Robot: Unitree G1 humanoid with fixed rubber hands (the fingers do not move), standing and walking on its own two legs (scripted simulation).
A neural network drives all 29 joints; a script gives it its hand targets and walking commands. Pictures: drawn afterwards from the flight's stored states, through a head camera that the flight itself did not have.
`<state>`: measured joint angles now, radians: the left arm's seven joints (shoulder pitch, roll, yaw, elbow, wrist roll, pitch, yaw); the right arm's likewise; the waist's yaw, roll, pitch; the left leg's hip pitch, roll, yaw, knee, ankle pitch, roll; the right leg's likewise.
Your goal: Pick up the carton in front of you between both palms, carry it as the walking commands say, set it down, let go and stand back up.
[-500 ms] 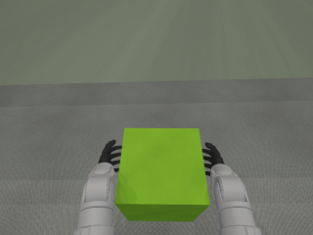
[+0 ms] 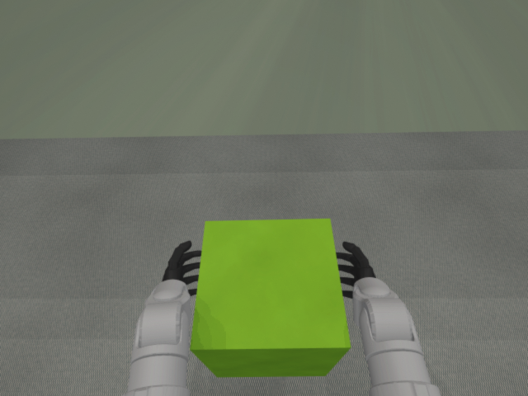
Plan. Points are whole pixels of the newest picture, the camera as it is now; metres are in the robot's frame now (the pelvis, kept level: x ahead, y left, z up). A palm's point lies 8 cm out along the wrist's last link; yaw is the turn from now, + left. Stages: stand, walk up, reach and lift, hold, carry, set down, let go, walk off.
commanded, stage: carry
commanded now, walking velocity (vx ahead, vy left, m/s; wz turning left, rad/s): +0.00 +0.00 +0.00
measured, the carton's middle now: (269, 303) +0.31 +0.00 -0.05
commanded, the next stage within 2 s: hold in 0.58 s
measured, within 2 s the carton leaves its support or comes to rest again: neither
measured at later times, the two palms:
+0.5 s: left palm (173, 280) +0.31 +0.16 +0.04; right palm (359, 280) +0.30 -0.14 +0.03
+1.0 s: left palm (161, 285) +0.29 +0.17 +0.05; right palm (355, 288) +0.28 -0.13 +0.04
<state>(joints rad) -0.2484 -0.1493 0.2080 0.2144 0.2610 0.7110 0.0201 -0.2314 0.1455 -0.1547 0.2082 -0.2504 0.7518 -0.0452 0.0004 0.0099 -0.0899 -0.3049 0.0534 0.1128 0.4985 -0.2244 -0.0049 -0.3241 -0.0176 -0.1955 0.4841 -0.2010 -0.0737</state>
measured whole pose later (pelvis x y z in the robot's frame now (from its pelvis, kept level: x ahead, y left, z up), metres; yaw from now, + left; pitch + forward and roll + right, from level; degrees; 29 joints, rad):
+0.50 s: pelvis +0.01 +0.01 +0.00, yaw +0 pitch +2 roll +0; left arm -0.26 -0.15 0.20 0.21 0.27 0.71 0.02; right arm -0.23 0.15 -0.16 0.20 -0.25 0.76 -0.05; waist 0.00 0.00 -0.09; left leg -0.30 0.05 0.12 0.51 -0.25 0.00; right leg -0.31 -0.03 -0.19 0.49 -0.22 -0.06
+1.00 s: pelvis +0.00 +0.03 +0.00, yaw -2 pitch -8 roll +0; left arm -0.30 -0.16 0.24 0.29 0.28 0.69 0.01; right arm -0.27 0.15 -0.21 0.26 -0.28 0.73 -0.04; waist 0.01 0.02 0.04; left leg -0.09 -0.02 0.01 0.44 -0.22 0.03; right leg -0.12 0.00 -0.05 0.43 -0.18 -0.02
